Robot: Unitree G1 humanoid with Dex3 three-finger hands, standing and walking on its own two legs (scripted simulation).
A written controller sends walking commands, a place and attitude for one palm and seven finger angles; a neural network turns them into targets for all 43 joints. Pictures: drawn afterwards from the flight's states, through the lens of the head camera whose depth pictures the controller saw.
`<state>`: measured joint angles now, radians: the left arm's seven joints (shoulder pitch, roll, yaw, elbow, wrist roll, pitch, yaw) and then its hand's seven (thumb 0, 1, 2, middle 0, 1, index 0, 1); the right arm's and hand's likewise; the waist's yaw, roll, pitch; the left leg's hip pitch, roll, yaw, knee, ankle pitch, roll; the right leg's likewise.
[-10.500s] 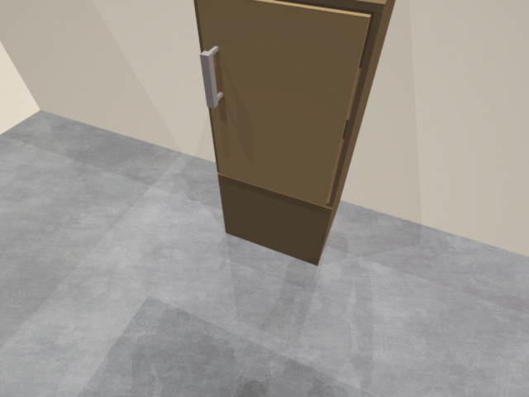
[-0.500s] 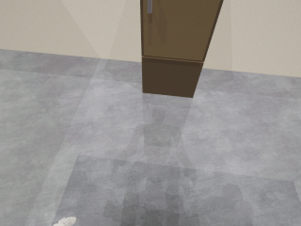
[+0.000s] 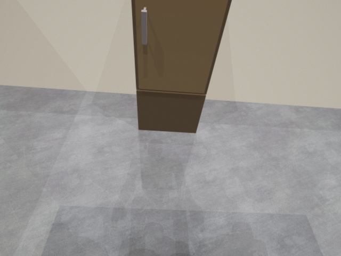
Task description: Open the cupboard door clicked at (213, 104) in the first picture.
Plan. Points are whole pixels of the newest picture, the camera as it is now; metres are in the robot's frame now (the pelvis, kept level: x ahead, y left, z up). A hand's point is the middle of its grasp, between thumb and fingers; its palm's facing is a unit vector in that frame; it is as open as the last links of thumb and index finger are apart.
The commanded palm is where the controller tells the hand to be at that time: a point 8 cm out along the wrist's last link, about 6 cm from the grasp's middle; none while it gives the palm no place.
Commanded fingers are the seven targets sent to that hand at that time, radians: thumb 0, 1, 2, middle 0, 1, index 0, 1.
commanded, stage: take the last steps up to it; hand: left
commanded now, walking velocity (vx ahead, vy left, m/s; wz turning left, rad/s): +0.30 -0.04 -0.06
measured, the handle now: (144, 26) +1.06 +0.16 +0.05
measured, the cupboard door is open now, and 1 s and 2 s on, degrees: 0 0 0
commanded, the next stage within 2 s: come to a stop and stand still in 1.10 s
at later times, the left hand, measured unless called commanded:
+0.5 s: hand (125, 240) +0.20 +0.12 -0.16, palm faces +0.05 -0.98 -0.21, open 7.2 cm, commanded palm none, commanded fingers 0.00 0.90 0.90 -0.20 -0.30 -0.20 -0.30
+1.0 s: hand (130, 168) +0.42 +0.14 -0.16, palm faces +0.01 -0.98 -0.22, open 7.3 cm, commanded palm none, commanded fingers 0.00 0.90 0.90 -0.20 -0.30 -0.20 -0.30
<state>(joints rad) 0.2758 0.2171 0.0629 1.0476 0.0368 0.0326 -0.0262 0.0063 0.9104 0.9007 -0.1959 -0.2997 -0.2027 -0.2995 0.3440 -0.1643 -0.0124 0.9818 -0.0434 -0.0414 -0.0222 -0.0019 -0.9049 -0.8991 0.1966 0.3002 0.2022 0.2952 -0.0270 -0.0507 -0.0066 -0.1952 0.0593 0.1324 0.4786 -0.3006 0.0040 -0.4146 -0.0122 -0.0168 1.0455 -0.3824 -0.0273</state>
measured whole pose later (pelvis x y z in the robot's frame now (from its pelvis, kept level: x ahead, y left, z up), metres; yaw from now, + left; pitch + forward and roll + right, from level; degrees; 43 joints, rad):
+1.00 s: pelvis +0.36 -0.05 +0.00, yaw +0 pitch -1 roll +1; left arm 0.22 0.18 0.06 1.02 0.04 -0.01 -0.01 0.00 0.92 0.90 -0.19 -0.30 -0.20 -0.30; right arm 0.35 -0.17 -0.04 1.09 -0.03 -0.02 -0.01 0.00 -0.92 -0.90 0.20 0.30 0.20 0.30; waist -0.02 0.00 0.04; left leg -0.14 0.03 0.15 0.43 -0.27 0.01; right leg -0.40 -0.07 -0.07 0.69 -0.28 -0.01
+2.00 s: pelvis +0.44 -0.09 -0.01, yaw +0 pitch -3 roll -1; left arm 0.28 0.19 0.01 0.89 0.03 0.02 0.05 0.00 0.91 0.90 -0.20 -0.30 -0.20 -0.30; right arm 0.27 -0.18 -0.02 0.93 -0.03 0.03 -0.01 0.00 -0.91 -0.90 0.19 0.30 0.20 0.29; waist -0.01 -0.01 0.01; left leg -0.30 0.00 0.03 0.58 -0.22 0.03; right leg -0.21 0.04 -0.05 0.57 -0.30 -0.04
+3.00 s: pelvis +0.45 -0.06 +0.00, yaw +0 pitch +0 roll -1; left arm 0.40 0.15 -0.01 1.08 0.03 -0.01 0.04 0.00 0.91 0.90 -0.19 -0.30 -0.20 -0.30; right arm 0.30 -0.14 0.00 1.09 -0.02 0.00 -0.02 0.00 -0.91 -0.90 0.20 0.30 0.20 0.30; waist 0.01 -0.03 -0.01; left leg -0.29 -0.04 0.06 0.42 -0.13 0.07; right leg -0.21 -0.01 -0.03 0.44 -0.22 0.01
